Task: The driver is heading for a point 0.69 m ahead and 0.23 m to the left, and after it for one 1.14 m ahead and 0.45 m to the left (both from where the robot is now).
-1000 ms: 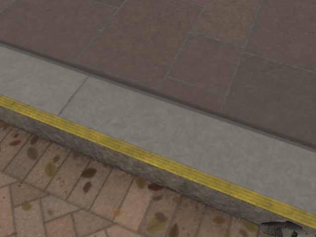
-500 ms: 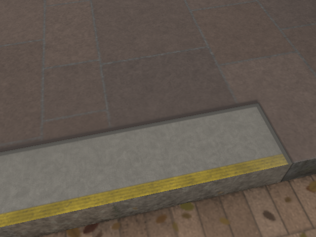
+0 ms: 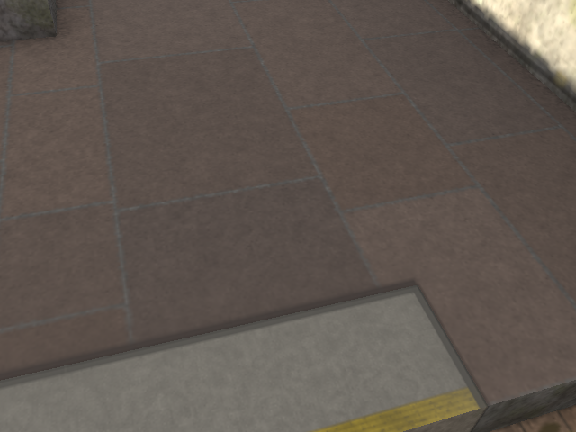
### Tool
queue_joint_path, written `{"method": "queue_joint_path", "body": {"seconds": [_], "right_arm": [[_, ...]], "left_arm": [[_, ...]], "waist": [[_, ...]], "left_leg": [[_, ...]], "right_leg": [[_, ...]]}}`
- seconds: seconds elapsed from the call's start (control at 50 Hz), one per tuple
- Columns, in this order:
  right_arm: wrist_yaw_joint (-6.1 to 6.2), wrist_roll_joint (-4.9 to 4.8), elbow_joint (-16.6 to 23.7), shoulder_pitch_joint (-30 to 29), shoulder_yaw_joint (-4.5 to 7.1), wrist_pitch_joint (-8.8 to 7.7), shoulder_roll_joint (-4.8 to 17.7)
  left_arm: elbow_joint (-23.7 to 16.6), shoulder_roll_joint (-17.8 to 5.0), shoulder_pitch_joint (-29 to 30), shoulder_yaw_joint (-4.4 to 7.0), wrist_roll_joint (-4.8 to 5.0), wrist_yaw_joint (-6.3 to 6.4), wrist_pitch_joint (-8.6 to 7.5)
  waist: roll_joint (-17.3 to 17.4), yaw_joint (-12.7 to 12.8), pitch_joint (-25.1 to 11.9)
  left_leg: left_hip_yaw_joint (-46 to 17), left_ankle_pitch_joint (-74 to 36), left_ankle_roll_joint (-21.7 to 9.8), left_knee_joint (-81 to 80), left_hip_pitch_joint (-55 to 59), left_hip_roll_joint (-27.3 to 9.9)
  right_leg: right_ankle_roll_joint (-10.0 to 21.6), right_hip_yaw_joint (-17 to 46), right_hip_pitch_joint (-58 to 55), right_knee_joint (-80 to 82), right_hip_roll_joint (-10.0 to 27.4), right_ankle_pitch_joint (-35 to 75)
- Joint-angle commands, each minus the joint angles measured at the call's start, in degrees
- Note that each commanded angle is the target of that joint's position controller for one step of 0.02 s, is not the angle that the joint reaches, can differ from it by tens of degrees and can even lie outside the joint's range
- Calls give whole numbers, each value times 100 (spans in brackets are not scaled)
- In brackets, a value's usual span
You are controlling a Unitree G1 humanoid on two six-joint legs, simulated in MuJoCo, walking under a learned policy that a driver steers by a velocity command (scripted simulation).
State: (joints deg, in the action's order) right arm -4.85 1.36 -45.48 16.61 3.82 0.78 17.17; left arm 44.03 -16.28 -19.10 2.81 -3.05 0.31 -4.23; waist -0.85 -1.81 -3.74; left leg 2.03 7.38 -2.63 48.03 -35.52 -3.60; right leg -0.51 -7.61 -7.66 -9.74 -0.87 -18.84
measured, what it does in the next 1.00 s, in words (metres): climbs, turning left: left foot, then right foot 0.17 m higher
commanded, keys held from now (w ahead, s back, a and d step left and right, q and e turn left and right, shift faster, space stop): w+q+shift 0.54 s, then w+shift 0.40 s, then w+e+shift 0.06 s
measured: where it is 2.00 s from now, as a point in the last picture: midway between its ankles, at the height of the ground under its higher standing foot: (26, 173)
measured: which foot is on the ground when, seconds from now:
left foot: up 0.00-0.08, down 0.10-0.52, up 0.54-0.96, down 0.98-1.00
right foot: down 0.00-0.08, up 0.10-0.50, down 0.52-0.96, up 0.98-1.00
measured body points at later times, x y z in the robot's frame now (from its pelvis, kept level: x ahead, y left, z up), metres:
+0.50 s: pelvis +0.39 +0.11 +0.01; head +0.43 +0.15 +0.46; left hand +0.59 +0.36 -0.02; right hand +0.45 -0.15 -0.11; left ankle +0.15 +0.11 -0.71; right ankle +0.60 +0.08 -0.55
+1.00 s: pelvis +0.82 +0.37 +0.15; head +0.85 +0.39 +0.60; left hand +0.57 +0.49 +0.03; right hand +1.14 +0.37 +0.08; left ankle +0.86 +0.46 -0.57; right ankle +0.65 +0.10 -0.48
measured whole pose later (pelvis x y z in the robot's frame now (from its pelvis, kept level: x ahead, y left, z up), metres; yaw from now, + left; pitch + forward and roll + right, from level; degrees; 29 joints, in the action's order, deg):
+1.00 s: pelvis +0.82 +0.37 +0.15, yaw +38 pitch +4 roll +0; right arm -2.3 3.1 -37.3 -0.7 0.2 -4.1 12.4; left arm 55.1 -12.8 -34.0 3.2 -0.6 1.6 -4.3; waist 0.6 4.5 0.4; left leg 6.7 8.9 -9.5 34.0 -29.1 5.3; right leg 2.8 -4.7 -4.2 -46.3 2.9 -20.9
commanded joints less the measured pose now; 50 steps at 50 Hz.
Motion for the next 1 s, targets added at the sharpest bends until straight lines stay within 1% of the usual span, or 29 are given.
{"method": "queue_joint_path", "body": {"seconds": [0.02, 0.08, 0.1, 0.12, 0.14, 0.18, 0.2, 0.24, 0.3, 0.32, 0.36, 0.4, 0.44, 0.5, 0.52, 0.54, 0.56, 0.58, 0.6, 0.64, 0.68, 0.72, 0.76, 0.82, 0.88, 0.94, 0.96, 0.98, 1.0], "right_arm": [[11, -49, 664, -1040, -21, -110, 325], [205, -105, 195, 1077, 173, -154, 643], [266, 3, -148, 2301, 317, -217, 986], [369, 54, -149, 1955, 425, -236, 1666], [337, -54, 13, 1514, 353, -246, 1513], [425, -18, 139, 1232, 379, -249, 1304], [458, -40, 105, 1180, 321, -271, 1150], [495, -94, 123, 972, 126, -357, 680], [521, -132, 91, 1110, 70, -517, 692], [527, 6, -81, 1547, 27, -549, 656], [506, 84, -228, 1788, 13, -659, 688], [577, -86, -284, 1716, -21, -552, 512], [648, -182, -31, 1079, -46, -459, 371], [562, -437, 202, 392, 476, -668, 1745], [437, -285, 224, -99, 492, -907, 1479], [237, -253, 663, -760, 230, -1083, 268], [141, 43, 1073, -204, 89, -1120, -241], [112, 203, 945, 21, 36, -1022, -301], [125, 252, 965, -339, -15, -907, -364], [181, 210, 1367, -1028, -240, -705, -963], [325, 74, 1612, -1299, -475, -493, -1447], [350, -73, 1683, -1387, -388, -341, -790], [270, -54, 1836, -1950, -238, -305, -104], [1, -119, 1692, -2017, -361, -377, -373], [8, -21, 1487, -2416, -349, -399, -336], [235, 101, 976, -638, -72, -448, 272], [321, 133, 580, 348, 44, -482, 469], [402, 252, 475, 510, 116, -512, 723], [431, 309, 553, 438, 146, -548, 962]], "left_arm": [[-186, -894, 242, 235, -61, 26, -92], [-287, -1074, 663, 237, 38, 45, 18], [-412, -1022, 931, 178, 46, 15, 41], [-679, 58, 931, -132, 9, -115, -64], [-989, 31, 1158, -199, -27, -161, -175], [-1021, -401, 1427, -143, -98, -193, -339], [-1054, -222, 1490, -204, -165, -166, -334], [-1117, 92, 1347, -306, -225, -206, -124], [-1544, 282, 1887, -429, -221, -232, 148], [-1864, 757, 2595, -589, -183, -170, 187], [-2398, 804, 3207, -647, -124, 15, 136], [-2789, 601, 3765, -734, -144, 4, 171], [-2724, 550, 3227, -684, -68, -62, 269], [-1823, -313, -195, -93, 114, 128, 322], [-1660, -817, -1074, 141, 89, 189, 261], [-1231, -1381, -1495, 257, -73, 188, 166], [-1043, -1281, -659, 297, 80, 205, 218], [-976, -583, 184, 181, 177, 154, 190], [-626, 35, 233, 86, 207, 94, 148], [150, 753, -188, -85, 1, 41, -65], [848, 856, -779, -86, -37, -98, -249], [701, 723, -126, -109, 82, -183, -336], [655, 191, -42, -24, 200, -102, -432], [708, -430, -576, 91, 336, 61, -518], [811, -728, -1384, 173, 256, 60, -390], [901, -1045, -1375, 289, 150, 206, -124], [777, -1008, -1098, 327, 200, 228, -50], [490, -170, -1073, 192, 103, 150, -53], [111, 95, -1482, 61, 519, 101, -119]], "waist": [[-262, 222, 1393], [-229, -832, -103], [409, -1383, -445], [2234, -770, -44], [1935, -455, -202], [443, -330, 152], [92, -219, 163], [78, 95, 261], [-56, 191, 688], [596, -154, 837], [590, -162, 1116], [204, -216, 1339], [182, 123, 935], [867, 1834, -1966], [419, 2254, -2025], [-2083, 2019, -1830], [-2943, 1029, -1925], [-1740, 460, -1327], [-736, 480, -406], [132, 289, 433], [129, 81, 716], [349, -353, 1142], [282, -196, 1409], [192, -31, 815], [-319, 365, 441], [-1133, -663, -297], [-1057, -1091, -691], [-148, -604, -1069], [1181, -230, -1979]], "left_leg": [[269, 428, -446, -489, -306, -204], [1039, 1187, -884, -383, 2393, 999], [528, 1415, -963, -1192, 3781, 1126], [-2532, 2966, -1561, -2412, 4307, -370], [-5168, 3062, -1933, -3710, 4463, -794], [-4378, 2109, -1826, -3406, 4150, -962], [-3879, 1572, -1652, -3247, 3784, -759], [-3104, 986, -1472, -3062, 3008, -329], [-2644, 553, -1443, -3206, 2082, 16], [-3131, 155, -1712, -3217, 2343, -203], [-3377, 484, -1601, -3325, 3004, -496], [-2914, 183, -1454, -4519, 1899, -201], [-2123, -2716, -1308, -5102, 969, 34], [-2022, -9812, -961, -1542, 1788, -254], [-1937, -8899, -753, 652, 2051, -53], [-1514, -1809, -581, 3359, 768, 1246], [-1716, -173, -601, 4883, -307, 1461], [-1467, -472, -672, 5361, -662, 1037], [-1124, -560, -701, 5699, -1040, 825], [-1156, 139, -854, 6734, -1845, 680], [-1297, 818, -943, 7385, -2780, 743], [-1337, 755, -738, 4726, -2114, 560], [-754, -230, -429, 2510, -1023, 638], [263, -1371, -404, 115, 735, 539], [1002, -730, -565, -923, 760, 1043], [643, -225, -932, -2039, 2319, 1139], [121, -434, -1026, -2306, 3943, 692], [-1333, 329, -882, -1345, 5567, -626], [-4106, -139, -1615, -1974, 6841, -2007]], "right_leg": [[684, -82, 675, 542, 1759, 1063], [705, -734, 1053, -2921, 1375, 6482], [513, -655, 2127, -5021, 1071, 5498], [123, -338, 4481, -7003, -34, 172], [151, 1000, 5535, -7768, -441, -431], [209, 1150, 6023, -8120, 261, 283], [208, 1065, 6006, -8248, 399, 357], [144, 975, 6216, -8826, 538, 405], [17, 602, 7004, -8886, 596, 245], [31, 147, 8140, -10929, 323, -600], [203, 742, 9806, -11753, 507, -1642], [214, 480, 8415, -9401, 586, -1880], [349, -141, 5355, -7476, 381, -755], [444, 558, 1105, -6273, -357, -1044], [645, 1748, 929, -4784, 184, -2421], [830, 4225, 825, -2573, 1394, -3540], [845, 7027, 750, -540, 1931, -2940], [1160, 6607, 1197, -946, 1933, -4045], [1269, 5780, 1897, -1295, 1817, -4085], [1080, 4285, 2714, -1539, 1645, -2856], [727, 2893, 2741, -1460, 1482, -1367], [391, 1502, 3415, -587, 1081, -494], [433, 514, 3877, 266, 736, 753], [694, -1, 2871, 1219, 726, 1732], [789, -108, 374, 486, 968, 6053], [571, -124, -356, -2553, 1375, 8057], [537, -6, 757, -4152, 1157, 6827], [665, 495, 2834, -5887, 557, 687], [540, 1248, 4702, -7763, -67, -861]]}}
